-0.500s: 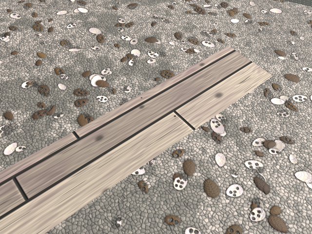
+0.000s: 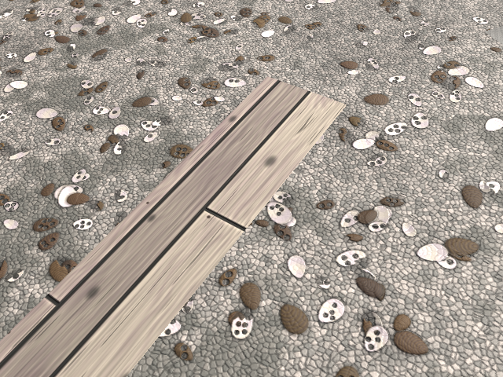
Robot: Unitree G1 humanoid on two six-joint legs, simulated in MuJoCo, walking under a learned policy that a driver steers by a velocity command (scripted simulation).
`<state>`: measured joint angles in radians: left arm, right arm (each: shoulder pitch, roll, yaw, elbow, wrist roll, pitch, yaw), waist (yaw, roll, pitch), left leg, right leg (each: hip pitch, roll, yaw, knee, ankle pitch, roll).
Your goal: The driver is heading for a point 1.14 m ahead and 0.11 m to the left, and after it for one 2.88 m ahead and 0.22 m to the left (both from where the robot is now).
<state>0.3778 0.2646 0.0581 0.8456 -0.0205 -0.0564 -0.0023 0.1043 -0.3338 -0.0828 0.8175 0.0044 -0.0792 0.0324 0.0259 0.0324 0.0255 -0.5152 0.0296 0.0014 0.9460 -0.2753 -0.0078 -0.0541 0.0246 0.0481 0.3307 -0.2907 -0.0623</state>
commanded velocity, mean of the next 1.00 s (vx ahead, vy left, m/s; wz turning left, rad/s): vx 0.16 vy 0.00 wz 0.09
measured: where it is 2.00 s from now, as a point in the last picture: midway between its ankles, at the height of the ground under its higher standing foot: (265, 307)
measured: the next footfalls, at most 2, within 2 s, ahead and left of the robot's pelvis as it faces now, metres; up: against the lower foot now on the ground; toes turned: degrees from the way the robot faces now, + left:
left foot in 0.26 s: +0.34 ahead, +0.11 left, +0.00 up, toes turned -8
right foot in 0.64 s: +0.33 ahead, -0.12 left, +0.00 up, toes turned +1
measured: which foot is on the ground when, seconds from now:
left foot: up 0.00-0.24, down 0.26-0.66, up 0.68-1.00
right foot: down 0.00-0.28, up 0.30-0.62, down 0.64-1.00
